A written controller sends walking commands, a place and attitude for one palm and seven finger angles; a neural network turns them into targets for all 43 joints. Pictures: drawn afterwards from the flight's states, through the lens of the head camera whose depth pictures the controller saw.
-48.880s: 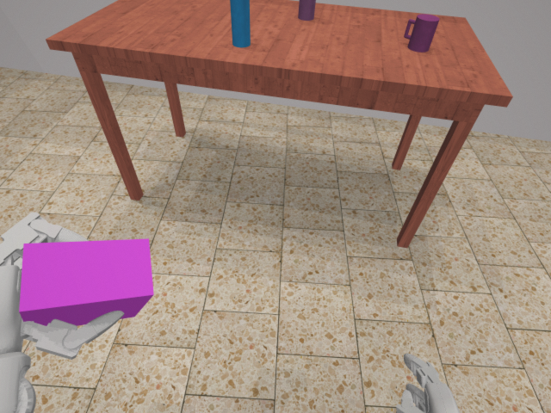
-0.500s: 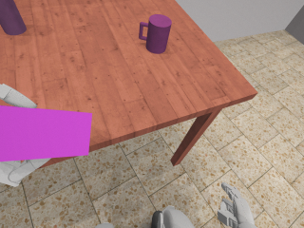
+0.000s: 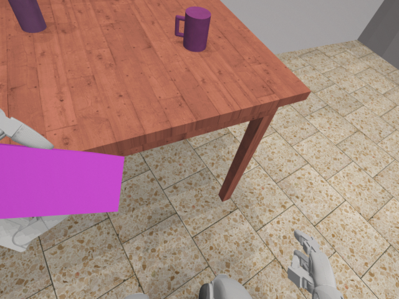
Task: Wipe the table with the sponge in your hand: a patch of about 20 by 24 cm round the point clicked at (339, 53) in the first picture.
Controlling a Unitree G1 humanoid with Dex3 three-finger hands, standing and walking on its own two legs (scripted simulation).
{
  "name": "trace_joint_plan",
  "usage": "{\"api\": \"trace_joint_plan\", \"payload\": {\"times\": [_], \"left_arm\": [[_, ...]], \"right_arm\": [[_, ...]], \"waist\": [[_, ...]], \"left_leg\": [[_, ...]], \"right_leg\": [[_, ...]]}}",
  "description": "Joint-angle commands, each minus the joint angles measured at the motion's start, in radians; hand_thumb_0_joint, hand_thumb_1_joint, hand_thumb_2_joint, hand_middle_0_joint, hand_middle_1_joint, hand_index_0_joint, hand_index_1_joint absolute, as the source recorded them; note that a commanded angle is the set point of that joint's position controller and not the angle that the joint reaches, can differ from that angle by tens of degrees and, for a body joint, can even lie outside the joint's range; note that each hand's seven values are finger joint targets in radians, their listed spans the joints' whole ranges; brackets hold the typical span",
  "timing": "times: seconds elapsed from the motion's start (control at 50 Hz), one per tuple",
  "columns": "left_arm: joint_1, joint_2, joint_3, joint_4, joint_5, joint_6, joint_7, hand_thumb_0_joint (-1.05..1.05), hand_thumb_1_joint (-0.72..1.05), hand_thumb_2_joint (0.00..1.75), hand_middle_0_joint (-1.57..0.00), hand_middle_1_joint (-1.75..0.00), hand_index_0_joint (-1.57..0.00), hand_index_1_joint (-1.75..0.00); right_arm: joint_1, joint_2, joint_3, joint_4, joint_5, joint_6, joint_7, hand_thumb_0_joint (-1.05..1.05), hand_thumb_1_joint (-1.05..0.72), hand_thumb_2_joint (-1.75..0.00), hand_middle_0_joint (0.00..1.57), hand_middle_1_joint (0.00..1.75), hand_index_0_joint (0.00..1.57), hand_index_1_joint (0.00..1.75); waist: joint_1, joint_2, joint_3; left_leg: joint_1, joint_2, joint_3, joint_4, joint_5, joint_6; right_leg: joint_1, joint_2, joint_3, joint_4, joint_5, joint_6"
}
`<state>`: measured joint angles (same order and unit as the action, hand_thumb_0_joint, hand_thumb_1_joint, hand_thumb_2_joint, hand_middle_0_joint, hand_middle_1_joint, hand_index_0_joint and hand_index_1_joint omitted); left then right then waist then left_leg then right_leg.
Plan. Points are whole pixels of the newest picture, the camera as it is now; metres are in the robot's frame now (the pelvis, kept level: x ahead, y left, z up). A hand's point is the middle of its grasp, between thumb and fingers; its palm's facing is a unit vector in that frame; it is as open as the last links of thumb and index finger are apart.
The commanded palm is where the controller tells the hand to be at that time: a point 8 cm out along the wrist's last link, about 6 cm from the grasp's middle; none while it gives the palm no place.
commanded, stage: stop stepping back and stand still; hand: left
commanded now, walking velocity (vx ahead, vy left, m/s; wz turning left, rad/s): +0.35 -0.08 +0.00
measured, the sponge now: (71, 176) +0.23 +0.18 +0.20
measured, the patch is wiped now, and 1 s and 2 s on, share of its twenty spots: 1.00 1.00 1.00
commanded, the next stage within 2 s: stand and wait in 1.44 s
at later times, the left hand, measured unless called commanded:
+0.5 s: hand (15, 292) +0.11 +0.17 +0.25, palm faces +0.33 -0.86 -0.38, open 10.1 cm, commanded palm +0.07 +0.22 +0.27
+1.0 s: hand out of the picture +0.11 +0.15 +0.27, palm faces +0.48 -0.79 -0.37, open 10.1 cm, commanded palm +0.06 +0.20 +0.27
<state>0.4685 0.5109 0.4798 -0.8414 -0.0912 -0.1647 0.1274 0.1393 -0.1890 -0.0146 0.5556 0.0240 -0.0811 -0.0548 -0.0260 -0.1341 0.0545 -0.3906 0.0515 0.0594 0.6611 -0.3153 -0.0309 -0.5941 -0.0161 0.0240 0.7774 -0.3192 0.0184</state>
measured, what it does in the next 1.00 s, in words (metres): walks backwards: right foot, then left foot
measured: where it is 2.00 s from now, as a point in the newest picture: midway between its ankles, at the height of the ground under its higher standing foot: outside the picture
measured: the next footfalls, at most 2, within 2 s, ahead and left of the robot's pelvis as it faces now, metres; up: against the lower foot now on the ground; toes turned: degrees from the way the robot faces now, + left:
right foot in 0.22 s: -0.05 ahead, -0.18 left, +0.00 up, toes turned -7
left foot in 0.44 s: -0.04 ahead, +0.06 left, +0.00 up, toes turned +1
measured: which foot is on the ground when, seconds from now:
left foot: down 0.00-0.22, up 0.24-0.42, down 0.44-1.00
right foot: up 0.00-0.20, down 0.22-1.00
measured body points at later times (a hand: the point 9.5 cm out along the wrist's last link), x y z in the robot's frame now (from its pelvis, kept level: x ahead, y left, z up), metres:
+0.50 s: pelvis -0.12 -0.04 +0.01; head -0.13 -0.02 +0.46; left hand +0.09 +0.21 +0.27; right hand +0.01 -0.29 -0.06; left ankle -0.12 +0.09 -0.72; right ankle -0.08 -0.15 -0.68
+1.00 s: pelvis -0.11 -0.08 +0.01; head -0.11 -0.08 +0.46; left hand +0.08 +0.19 +0.29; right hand +0.05 -0.32 -0.07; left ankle -0.08 +0.06 -0.72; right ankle -0.09 -0.17 -0.72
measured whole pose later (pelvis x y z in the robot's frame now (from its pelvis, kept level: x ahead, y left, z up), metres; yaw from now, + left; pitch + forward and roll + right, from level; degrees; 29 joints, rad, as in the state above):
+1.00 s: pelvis -0.11 -0.08 +0.01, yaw -1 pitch -1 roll +0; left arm 0.33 0.44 0.45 -0.64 -0.06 -0.16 0.17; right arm 0.21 -0.23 0.01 0.61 0.03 -0.08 -0.07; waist 0.01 0.01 -0.01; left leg -0.32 0.06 0.01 0.62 -0.29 -0.03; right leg -0.31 -0.01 -0.10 0.62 -0.30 -0.03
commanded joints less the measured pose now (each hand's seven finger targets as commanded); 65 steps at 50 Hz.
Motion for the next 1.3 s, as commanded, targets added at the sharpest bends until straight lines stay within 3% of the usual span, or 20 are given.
{"api": "trace_joint_plan", "payload": {"times": [0.0,0.14,0.18,0.2,0.26,0.38,0.42,0.46,0.52,0.6,0.62,0.64,0.66,0.76,0.8,0.86,0.94,1.0,1.12,1.28], "left_arm": [[-0.267,0.137,0.144,-0.275,0.002,-0.077,0.078,0.00,0.10,1.30,-1.20,-1.60,-1.20,-1.60],[-0.355,0.034,0.024,0.137,0.027,0.003,0.036,0.00,0.10,1.30,-1.20,-1.60,-1.20,-1.60],[-0.373,0.063,-0.002,0.164,0.037,0.007,0.010,0.00,0.10,1.30,-1.20,-1.60,-1.20,-1.60],[-0.380,0.099,-0.009,0.176,0.038,0.012,0.003,0.00,0.10,1.30,-1.20,-1.60,-1.20,-1.60],[-0.360,0.112,0.019,0.134,0.010,0.002,-0.020,0.00,0.10,1.30,-1.20,-1.60,-1.20,-1.60],[-0.184,0.137,0.094,-0.111,-0.004,-0.025,0.038,0.00,0.10,1.30,-1.20,-1.60,-1.20,-1.60],[-0.292,0.141,0.094,-0.166,0.006,-0.039,0.052,0.00,0.10,1.30,-1.20,-1.60,-1.20,-1.60],[-0.362,0.179,0.132,0.017,0.038,-0.036,0.048,0.00,0.10,1.30,-1.20,-1.60,-1.20,-1.60],[-0.324,0.139,0.081,0.104,0.044,-0.015,0.050,0.00,0.10,1.30,-1.20,-1.60,-1.20,-1.60],[-0.184,0.053,0.026,0.211,0.023,0.009,0.022,0.00,0.10,1.30,-1.20,-1.60,-1.20,-1.60],[-0.174,0.064,0.023,0.186,0.024,0.006,0.009,0.00,0.10,1.30,-1.20,-1.60,-1.20,-1.60],[-0.187,0.101,0.032,0.168,0.028,0.005,-0.001,0.00,0.10,1.30,-1.20,-1.60,-1.20,-1.60],[-0.255,0.115,0.048,0.109,0.015,-0.016,-0.009,0.00,0.10,1.30,-1.20,-1.60,-1.20,-1.60],[-0.194,0.151,0.114,-0.090,0.010,-0.048,0.016,0.00,0.10,1.30,-1.20,-1.60,-1.20,-1.60],[-0.184,0.134,0.095,-0.129,0.008,-0.050,0.039,0.00,0.10,1.30,-1.20,-1.60,-1.20,-1.60],[-0.222,0.107,0.092,-0.076,0.018,-0.052,0.066,0.00,0.10,1.30,-1.20,-1.60,-1.20,-1.60],[-0.265,0.088,0.087,0.129,0.032,-0.027,0.070,0.00,0.10,1.30,-1.20,-1.60,-1.20,-1.60],[-0.269,0.074,0.053,0.190,0.024,-0.013,0.052,0.00,0.10,1.30,-1.20,-1.60,-1.20,-1.60],[-0.192,0.080,0.051,0.002,0.021,-0.036,0.032,0.00,0.10,1.30,-1.20,-1.60,-1.20,-1.60],[-0.129,0.108,0.107,-0.085,0.016,-0.049,0.057,0.00,0.10,1.30,-1.20,-1.60,-1.20,-1.60]], "right_arm": [[0.025,-0.143,-0.053,-0.072,-0.006,-0.111,0.004,0.00,-0.90,-0.90,0.20,0.30,0.20,0.30],[-0.026,-0.170,-0.024,-0.121,0.025,-0.073,0.014,0.00,-0.90,-0.90,0.20,0.30,0.20,0.30],[-0.038,-0.145,-0.022,-0.130,0.028,-0.047,0.014,0.00,-0.90,-0.90,0.20,0.30,0.20,0.30],[-0.055,-0.145,-0.021,-0.132,0.030,-0.036,0.017,0.00,-0.90,-0.90,0.20,0.30,0.20,0.30],[-0.094,-0.135,-0.007,-0.073,0.021,-0.013,0.014,0.00,-0.90,-0.90,0.20,0.30,0.20,0.30],[-0.056,-0.109,0.021,-0.113,0.006,-0.016,-0.011,0.00,-0.90,-0.90,0.20,0.30,0.20,0.30],[-0.045,-0.162,0.006,-0.139,-0.002,-0.049,-0.018,0.00,-0.90,-0.90,0.20,0.30,0.20,0.30],[-0.027,-0.166,-0.017,-0.100,0.014,-0.087,-0.004,0.00,-0.90,-0.90,0.20,0.30,0.20,0.30],[0.006,-0.124,0.006,-0.077,0.019,-0.087,0.008,0.00,-0.90,-0.90,0.20,0.30,0.20,0.30],[-0.045,-0.154,0.010,-0.117,0.003,-0.049,0.003,0.00,-0.90,-0.90,0.20,0.30,0.20,0.30],[-0.037,-0.155,-0.001,-0.126,0.006,-0.037,0.005,0.00,-0.90,-0.90,0.20,0.30,0.20,0.30],[-0.031,-0.152,-0.020,-0.128,0.013,-0.025,0.009,0.00,-0.90,-0.90,0.20,0.30,0.20,0.30],[-0.046,-0.163,-0.022,-0.118,0.008,-0.023,0.009,0.00,-0.90,-0.90,0.20,0.30,0.20,0.30],[-0.058,-0.113,-0.007,-0.112,0.004,-0.018,0.014,0.00,-0.90,-0.90,0.20,0.30,0.20,0.30],[-0.065,-0.111,-0.001,-0.114,-0.004,-0.030,-0.008,0.00,-0.90,-0.90,0.20,0.30,0.20,0.30],[-0.051,-0.159,-0.010,-0.108,-0.011,-0.054,-0.014,0.00,-0.90,-0.90,0.20,0.30,0.20,0.30],[-0.020,-0.145,-0.012,-0.094,0.011,-0.056,-0.015,0.00,-0.90,-0.90,0.20,0.30,0.20,0.30],[-0.032,-0.133,-0.016,-0.086,0.020,-0.050,0.003,0.00,-0.90,-0.90,0.20,0.30,0.20,0.30],[-0.090,-0.136,-0.007,-0.126,0.003,-0.039,0.013,0.00,-0.90,-0.90,0.20,0.30,0.20,0.30],[-0.089,-0.125,-0.003,-0.128,0.003,-0.039,0.011,0.00,-0.90,-0.90,0.20,0.30,0.20,0.30]], "waist": [[-0.027,0.516,-0.258],[0.014,0.391,-0.099],[0.013,0.011,-0.087],[-0.002,-0.167,-0.091],[-0.014,-0.152,-0.036],[-0.002,0.175,-0.222],[-0.004,0.579,-0.175],[0.014,0.334,-0.177],[-0.003,0.382,-0.122],[0.035,0.266,-0.075],[0.037,0.104,-0.097],[0.022,-0.139,-0.119],[0.011,-0.097,-0.115],[-0.003,0.036,-0.125],[-0.010,0.112,-0.160],[0.017,0.408,-0.119],[0.012,0.195,-0.103],[-0.006,-0.042,-0.134],[0.013,0.197,-0.171],[0.023,0.272,-0.253]], "left_leg": [[0.186,0.333,-0.235,-0.255,0.529,0.172],[-0.116,0.147,-0.110,-0.235,-0.404,0.074],[-0.154,-0.023,0.028,0.225,-0.317,0.039],[-0.144,-0.058,-0.034,0.588,-0.206,0.034],[-0.097,0.001,-0.107,0.690,-0.002,0.027],[0.187,-0.005,0.012,-0.184,-0.174,0.092],[0.157,0.248,-0.432,-0.491,-0.386,0.201],[0.151,0.278,-0.406,-0.447,-0.190,0.252],[0.185,0.211,-0.329,-0.387,-0.107,0.208],[-0.156,0.081,-0.144,-0.153,-0.303,0.114],[-0.261,0.014,-0.054,0.100,-0.265,0.093],[-0.340,-0.032,-0.012,0.384,-0.224,0.065],[-0.305,-0.007,-0.082,0.523,-0.140,0.054],[0.106,0.072,-0.086,0.120,-0.027,0.068],[0.234,0.025,-0.029,-0.106,0.000,0.074],[0.112,0.147,-0.265,-0.337,-0.210,0.143],[0.010,0.060,-0.143,-0.208,-0.090,0.084],[0.033,0.000,-0.059,0.032,0.091,0.043],[0.168,0.053,-0.113,-0.184,0.294,0.066],[0.222,0.083,-0.110,-0.196,0.469,0.059]], "right_leg": [[-0.054,0.036,0.054,0.489,-0.244,0.008],[0.378,0.063,-0.135,-0.191,-0.049,-0.008],[0.369,-0.067,0.005,-0.441,0.031,-0.072],[0.201,-0.262,0.267,-0.569,-0.077,-0.145],[-0.044,-0.255,0.295,-0.639,-0.396,-0.126],[0.131,-0.156,0.044,-0.329,-0.334,-0.095],[0.035,0.058,-0.127,0.229,-0.235,-0.020],[-0.056,0.006,-0.012,0.408,-0.142,-0.016],[-0.035,-0.036,-0.045,0.146,-0.139,-0.016],[0.509,0.036,-0.141,-0.348,-0.021,-0.038],[0.608,-0.057,-0.016,-0.413,0.000,-0.084],[0.592,-0.285,0.347,-0.550,-0.116,-0.162],[0.481,-0.352,0.422,-0.601,-0.092,-0.176],[0.124,-0.297,0.180,-0.505,-0.212,-0.153],[0.149,-0.232,0.092,-0.405,-0.196,-0.112],[0.206,-0.023,-0.032,-0.183,-0.104,-0.030],[0.354,-0.035,0.003,-0.311,0.036,-0.024],[0.393,-0.224,0.196,-0.441,0.227,-0.086],[0.409,-0.103,0.012,-0.317,0.313,-0.039],[0.466,-0.043,-0.028,-0.282,0.403,-0.023]]}}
